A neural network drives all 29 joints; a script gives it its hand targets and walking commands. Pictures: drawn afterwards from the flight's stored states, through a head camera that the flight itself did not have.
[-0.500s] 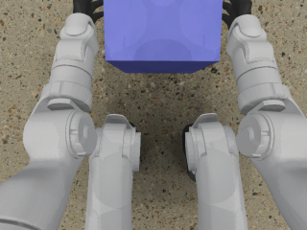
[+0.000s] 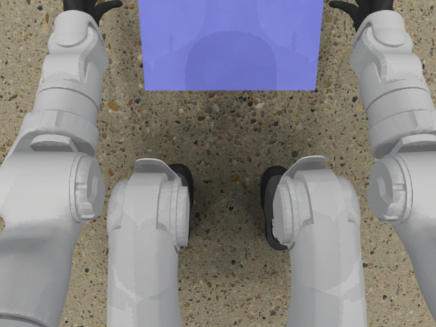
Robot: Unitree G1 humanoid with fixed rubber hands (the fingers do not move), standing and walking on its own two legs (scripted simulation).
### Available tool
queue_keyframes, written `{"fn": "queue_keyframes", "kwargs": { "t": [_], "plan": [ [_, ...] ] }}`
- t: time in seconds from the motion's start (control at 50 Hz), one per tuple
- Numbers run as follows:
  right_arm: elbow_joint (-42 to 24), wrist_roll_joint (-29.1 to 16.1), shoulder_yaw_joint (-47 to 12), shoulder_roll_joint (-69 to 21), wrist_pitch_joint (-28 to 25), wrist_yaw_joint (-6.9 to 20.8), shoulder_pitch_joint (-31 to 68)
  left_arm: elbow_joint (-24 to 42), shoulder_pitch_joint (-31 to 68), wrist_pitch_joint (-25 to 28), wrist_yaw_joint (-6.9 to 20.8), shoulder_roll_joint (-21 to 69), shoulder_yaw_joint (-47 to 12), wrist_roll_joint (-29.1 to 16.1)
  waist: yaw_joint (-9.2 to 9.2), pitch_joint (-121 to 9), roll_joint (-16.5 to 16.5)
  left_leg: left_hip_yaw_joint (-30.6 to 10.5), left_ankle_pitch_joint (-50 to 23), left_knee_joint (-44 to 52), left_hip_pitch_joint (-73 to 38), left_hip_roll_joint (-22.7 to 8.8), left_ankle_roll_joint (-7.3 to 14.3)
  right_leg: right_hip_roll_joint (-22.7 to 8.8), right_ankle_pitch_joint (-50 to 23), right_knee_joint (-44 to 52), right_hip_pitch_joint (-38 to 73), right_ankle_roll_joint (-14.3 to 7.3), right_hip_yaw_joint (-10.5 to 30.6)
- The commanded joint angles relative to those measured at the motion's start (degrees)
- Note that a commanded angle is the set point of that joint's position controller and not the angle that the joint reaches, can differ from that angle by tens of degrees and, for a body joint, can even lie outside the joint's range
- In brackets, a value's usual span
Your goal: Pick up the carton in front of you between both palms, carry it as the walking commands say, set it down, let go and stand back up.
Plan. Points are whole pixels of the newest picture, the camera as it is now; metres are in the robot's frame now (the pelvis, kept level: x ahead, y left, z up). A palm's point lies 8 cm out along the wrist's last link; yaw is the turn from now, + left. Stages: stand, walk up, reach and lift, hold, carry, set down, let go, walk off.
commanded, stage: set down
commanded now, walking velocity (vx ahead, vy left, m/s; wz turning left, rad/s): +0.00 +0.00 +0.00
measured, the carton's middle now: (227, 24) +0.52 +0.01 -0.24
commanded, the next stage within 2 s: let go in 1.06 s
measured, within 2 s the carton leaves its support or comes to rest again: neither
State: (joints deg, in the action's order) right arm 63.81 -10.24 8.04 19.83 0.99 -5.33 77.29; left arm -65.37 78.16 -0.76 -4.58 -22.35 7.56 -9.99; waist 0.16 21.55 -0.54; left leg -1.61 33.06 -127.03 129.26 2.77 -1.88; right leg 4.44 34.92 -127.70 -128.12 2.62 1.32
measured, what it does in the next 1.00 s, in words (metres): rises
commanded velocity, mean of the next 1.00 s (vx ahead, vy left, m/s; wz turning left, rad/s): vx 0.00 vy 0.00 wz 0.00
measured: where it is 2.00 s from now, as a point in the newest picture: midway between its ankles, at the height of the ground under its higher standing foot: (227, 220)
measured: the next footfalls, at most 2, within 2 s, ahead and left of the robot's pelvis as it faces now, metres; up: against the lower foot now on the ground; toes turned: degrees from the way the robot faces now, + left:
none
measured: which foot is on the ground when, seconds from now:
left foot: down 0.00-1.00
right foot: down 0.00-1.00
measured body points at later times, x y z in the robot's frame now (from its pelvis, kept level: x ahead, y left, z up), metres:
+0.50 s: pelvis +0.01 +0.00 +0.09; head +0.33 +0.01 +0.40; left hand +0.55 +0.20 -0.03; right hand +0.54 -0.19 -0.03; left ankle +0.11 +0.12 -0.33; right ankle +0.11 -0.12 -0.33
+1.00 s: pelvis +0.03 +0.00 +0.23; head +0.33 +0.01 +0.56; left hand +0.55 +0.21 +0.12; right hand +0.54 -0.19 +0.12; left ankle +0.11 +0.12 -0.33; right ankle +0.10 -0.12 -0.33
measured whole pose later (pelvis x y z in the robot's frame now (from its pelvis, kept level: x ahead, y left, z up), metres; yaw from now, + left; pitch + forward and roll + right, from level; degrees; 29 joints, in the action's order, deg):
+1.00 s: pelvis +0.03 +0.00 +0.23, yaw +0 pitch +47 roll -1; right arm 46.1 -1.7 16.3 13.3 7.5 -2.1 58.2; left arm -47.6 59.6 -7.8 -0.7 -15.3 15.8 -1.0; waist 0.3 -6.5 0.1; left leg -2.6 23.3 -77.6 101.5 2.4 -0.9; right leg 2.8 24.5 -77.8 -100.6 1.5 2.4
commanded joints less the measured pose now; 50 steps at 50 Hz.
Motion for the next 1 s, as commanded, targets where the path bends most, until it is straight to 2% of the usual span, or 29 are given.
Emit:
{"fn": "queue_keyframes", "kwargs": {
  "t": [0.0,0.08,0.16,0.22,0.3,0.42,0.62,0.7,0.98],
  "plan": [
    [-9.1,-3.3,-2.3,6.5,-1.3,-0.4,13.7,8.8,14.8,1.2,-0.2,-6.0,-2.5,-3.6,0.33,-74.6,1.1,2.7,-24.3,7.7,-36.5,-1.4,0.0,-2.0,-24.2,9.2,30.8,0.1,-3.3],
    [-14.1,-3.3,-1.8,7.2,0.1,-1.4,10.5,13.0,11.4,-0.1,-1.0,-6.9,-1.8,-3.7,0.21,-85.1,1.4,3.9,-24.1,9.5,-42.8,-0.7,0.1,-1.5,-24.0,11.1,36.4,-0.1,-4.6],
    [-20.8,-1.6,0.0,6.3,2.9,-2.3,8.0,19.7,9.1,-2.9,-1.6,-7.1,0.8,-0.9,-0.34,-90.7,1.4,5.4,-21.3,13.8,-45.9,0.4,0.6,-0.3,-21.4,15.3,39.6,-0.3,-6.1],
    [-20.3,0.8,2.2,4.6,4.8,-2.2,5.8,19.1,6.9,-4.8,-1.4,-5.5,2.9,1.5,-0.37,-83.0,1.3,5.6,-17.2,17.9,-41.6,0.8,0.9,0.0,-17.4,19.3,36.5,-0.4,-6.1],
    [-16.3,3.4,4.3,1.7,4.6,-1.3,3.4,15.0,4.9,-4.5,-0.3,-2.4,4.7,3.5,-0.01,-72.9,0.9,5.0,-14.5,21.9,-35.1,0.6,0.9,-0.1,-15.4,23.4,31.4,-0.3,-5.3],
    [-16.2,5.5,5.9,1.1,4.1,-0.5,2.5,14.8,3.8,-4.0,0.5,-1.6,6.0,5.3,0.16,-75.9,1.2,5.0,-15.7,27.5,-37.5,0.9,0.2,0.0,-16.8,28.8,33.7,-0.1,-5.2],
    [-24.1,5.6,6.4,2.2,6.4,0.3,0.2,24.1,1.3,-6.7,1.3,-2.3,6.3,6.0,0.16,-89.0,1.8,5.7,-21.8,37.1,-51.7,1.8,-0.2,0.8,-21.4,38.4,44.0,0.2,-6.5],
    [-25.2,5.9,6.8,1.7,7.0,1.1,-1.9,25.5,-0.8,-7.5,2.0,-1.6,6.8,6.4,0.23,-88.8,2.0,5.3,-23.9,41.3,-55.4,2.0,-0.2,0.9,-23.2,42.7,46.4,0.2,-6.3],
    [-24.0,9.1,9.2,-0.4,5.0,3.6,-8.1,23.9,-7.3,-5.6,4.2,0.9,9.2,9.6,0.10,-83.0,1.4,3.5,-29.7,57.8,-65.5,1.4,-0.4,0.2,-29.1,59.3,57.0,0.4,-4.4]
  ]
}}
